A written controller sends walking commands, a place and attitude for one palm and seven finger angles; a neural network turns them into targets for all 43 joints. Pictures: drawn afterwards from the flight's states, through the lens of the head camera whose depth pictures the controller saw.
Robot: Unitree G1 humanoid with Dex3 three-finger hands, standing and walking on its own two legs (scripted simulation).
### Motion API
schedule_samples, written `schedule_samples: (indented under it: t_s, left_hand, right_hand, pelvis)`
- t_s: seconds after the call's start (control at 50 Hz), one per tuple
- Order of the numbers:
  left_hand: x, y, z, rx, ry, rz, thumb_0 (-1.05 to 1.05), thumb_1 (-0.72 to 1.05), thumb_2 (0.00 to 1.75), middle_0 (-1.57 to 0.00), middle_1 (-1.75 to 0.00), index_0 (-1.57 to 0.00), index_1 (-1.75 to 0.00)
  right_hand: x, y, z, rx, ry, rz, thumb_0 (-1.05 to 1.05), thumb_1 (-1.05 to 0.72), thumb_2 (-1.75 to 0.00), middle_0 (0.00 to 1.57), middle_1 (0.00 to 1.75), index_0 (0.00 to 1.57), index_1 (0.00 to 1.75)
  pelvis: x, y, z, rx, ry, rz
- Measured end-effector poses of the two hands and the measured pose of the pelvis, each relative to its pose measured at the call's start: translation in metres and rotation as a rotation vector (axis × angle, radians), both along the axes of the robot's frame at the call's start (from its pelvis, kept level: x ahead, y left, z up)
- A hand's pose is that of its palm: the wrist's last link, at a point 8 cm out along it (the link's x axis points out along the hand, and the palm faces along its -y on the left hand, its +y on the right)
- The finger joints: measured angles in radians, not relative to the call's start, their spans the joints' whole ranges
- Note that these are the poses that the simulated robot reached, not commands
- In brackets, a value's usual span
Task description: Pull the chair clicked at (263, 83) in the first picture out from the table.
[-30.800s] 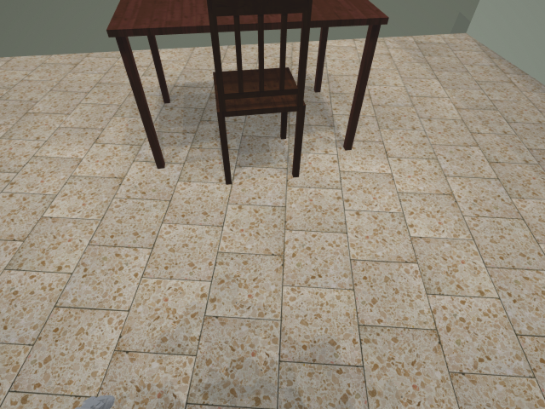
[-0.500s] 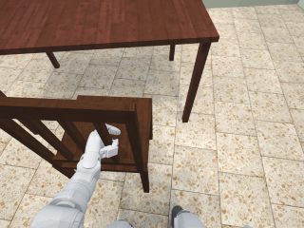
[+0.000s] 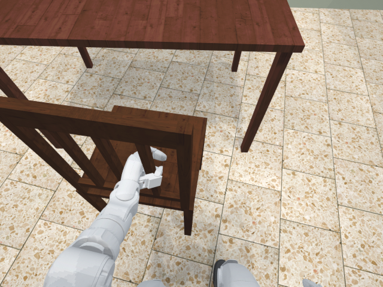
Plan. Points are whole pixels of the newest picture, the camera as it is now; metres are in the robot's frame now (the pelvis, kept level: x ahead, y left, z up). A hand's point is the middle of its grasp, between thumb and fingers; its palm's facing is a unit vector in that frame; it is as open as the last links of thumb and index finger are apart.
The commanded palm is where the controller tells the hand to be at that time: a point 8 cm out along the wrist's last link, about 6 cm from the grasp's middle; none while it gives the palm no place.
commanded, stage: step backward, pulling the chair out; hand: left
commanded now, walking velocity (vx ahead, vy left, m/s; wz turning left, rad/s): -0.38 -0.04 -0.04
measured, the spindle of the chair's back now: (116, 166) +0.39 +0.20 -0.07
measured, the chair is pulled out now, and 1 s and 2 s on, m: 0.27 0.38 0.62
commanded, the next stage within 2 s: stop walking, hand still on the chair in 1.52 s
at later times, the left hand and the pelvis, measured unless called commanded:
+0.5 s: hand (152, 188) +0.33 +0.10 -0.06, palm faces -0.15 -0.98 -0.15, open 5.3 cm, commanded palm +0.32 +0.15 -0.06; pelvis -0.04 +0.02 +0.01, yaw -2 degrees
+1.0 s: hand (148, 226) +0.24 +0.10 -0.06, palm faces -0.14 -0.98 -0.13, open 5.3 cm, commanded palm +0.24 +0.15 -0.06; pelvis -0.12 +0.02 +0.01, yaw -2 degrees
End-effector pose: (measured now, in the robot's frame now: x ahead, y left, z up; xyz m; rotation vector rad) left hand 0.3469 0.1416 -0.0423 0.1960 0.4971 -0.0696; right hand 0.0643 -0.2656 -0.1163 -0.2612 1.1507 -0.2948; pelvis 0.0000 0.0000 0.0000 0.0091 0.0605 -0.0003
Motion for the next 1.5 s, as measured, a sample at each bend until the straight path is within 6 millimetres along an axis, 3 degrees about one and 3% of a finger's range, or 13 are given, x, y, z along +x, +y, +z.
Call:
schedule_samples:
  t_s: [0.1, 0.22, 0.42, 0.5, 0.62, 0.72, 0.84, 0.94, 1.02, 1.1, 1.22, 1.38, 1.5]
  left_hand:
    - [0.000, -0.001, 0.001, 0.005, 0.017, 0.007, 0.06, 0.68, 0.80, -0.35, -1.34, -0.50, -1.45]
    - [-0.001, -0.002, 0.003, -0.006, 0.048, 0.051, 0.07, 0.68, 0.79, -0.34, -1.30, -0.50, -1.45]
    - [-0.016, 0.005, 0.002, -0.017, 0.015, -0.027, 0.06, 0.71, 0.77, -0.33, -1.32, -0.50, -1.45]
    - [-0.030, 0.009, 0.002, -0.018, 0.002, -0.035, 0.07, 0.71, 0.77, -0.35, -1.33, -0.50, -1.45]
    - [-0.052, 0.008, 0.003, -0.012, 0.007, 0.009, 0.08, 0.68, 0.78, -0.38, -1.29, -0.50, -1.45]
    - [-0.067, 0.002, 0.004, -0.005, 0.022, 0.022, 0.08, 0.68, 0.78, -0.39, -1.25, -0.50, -1.45]
    - [-0.083, 0.003, 0.004, -0.016, 0.022, -0.008, 0.07, 0.69, 0.77, -0.36, -1.28, -0.50, -1.45]
    - [-0.102, 0.008, 0.004, -0.029, 0.015, -0.033, 0.07, 0.71, 0.77, -0.34, -1.31, -0.50, -1.45]
    - [-0.122, 0.010, 0.005, -0.033, 0.028, -0.016, 0.08, 0.70, 0.77, -0.34, -1.29, -0.50, -1.45]
    - [-0.138, 0.008, 0.005, -0.021, 0.022, 0.014, 0.08, 0.68, 0.78, -0.37, -1.26, -0.50, -1.45]
    - [-0.163, -0.004, 0.006, -0.014, 0.043, 0.063, 0.09, 0.67, 0.77, -0.39, -1.21, -0.50, -1.45]
    - [-0.199, -0.012, 0.007, -0.018, 0.059, 0.040, 0.08, 0.68, 0.78, -0.35, -1.24, -0.50, -1.45]
    - [-0.234, -0.006, 0.006, -0.045, 0.025, -0.017, 0.06, 0.71, 0.78, -0.31, -1.29, -0.50, -1.45]
  right_hand:
    - [0.008, 0.009, -0.004, 0.058, 0.007, 0.029, 0.01, -0.90, -0.90, 0.20, 0.30, 0.20, 0.30]
    - [0.012, 0.011, -0.003, 0.085, -0.001, 0.028, 0.01, -0.90, -0.90, 0.20, 0.30, 0.21, 0.30]
    - [0.003, 0.010, 0.008, -0.015, -0.039, -0.002, 0.01, -0.90, -0.90, 0.20, 0.30, 0.20, 0.30]
    - [-0.010, 0.023, 0.010, 0.019, -0.050, 0.002, 0.01, -0.91, -0.90, 0.20, 0.30, 0.20, 0.30]
    - [-0.037, 0.036, -0.006, 0.134, -0.021, 0.002, 0.01, -0.90, -0.90, 0.20, 0.30, 0.20, 0.30]
    - [-0.064, 0.026, -0.008, 0.118, 0.010, -0.031, 0.01, -0.90, -0.90, 0.20, 0.30, 0.21, 0.30]
    - [-0.087, 0.011, -0.001, 0.012, 0.018, -0.021, 0.01, -0.90, -0.90, 0.20, 0.30, 0.20, 0.30]
    - [-0.106, 0.013, 0.014, -0.017, 0.005, -0.024, 0.01, -0.91, -0.90, 0.20, 0.30, 0.20, 0.30]
    - [-0.123, 0.022, 0.014, 0.044, 0.001, -0.012, 0.01, -0.91, -0.90, 0.20, 0.30, 0.20, 0.30]
    - [-0.141, 0.027, 0.000, 0.124, 0.012, -0.007, 0.01, -0.90, -0.90, 0.20, 0.30, 0.20, 0.30]
    - [-0.168, 0.011, -0.009, 0.142, 0.023, -0.042, 0.01, -0.90, -0.90, 0.20, 0.30, 0.21, 0.30]
    - [-0.191, -0.017, 0.003, 0.019, -0.006, -0.013, 0.01, -0.90, -0.90, 0.20, 0.30, 0.20, 0.30]
    - [-0.215, -0.008, 0.013, -0.039, -0.031, -0.005, 0.01, -0.91, -0.90, 0.20, 0.30, 0.20, 0.30]
  pelvis:
    - [0.007, -0.008, 0.004, -0.015, 0.008, -0.012]
    - [-0.008, -0.011, 0.011, -0.006, -0.015, 0.004]
    - [-0.034, 0.019, 0.006, 0.003, -0.027, -0.009]
    - [-0.042, 0.017, 0.006, 0.003, -0.027, -0.028]
    - [-0.054, 0.002, 0.007, -0.034, -0.036, -0.037]
    - [-0.071, 0.001, 0.011, -0.012, -0.021, -0.029]
    - [-0.093, 0.017, 0.007, -0.025, 0.006, 0.003]
    - [-0.114, 0.021, 0.011, 0.005, -0.020, -0.025]
    - [-0.125, 0.014, 0.015, -0.018, -0.027, -0.033]
    - [-0.135, -0.003, 0.011, -0.015, -0.037, -0.048]
    - [-0.164, -0.016, 0.014, -0.013, -0.034, -0.040]
    - [-0.205, -0.004, 0.015, 0.025, 0.001, 0.002]
    - [-0.239, 0.012, 0.008, 0.026, -0.013, 0.008]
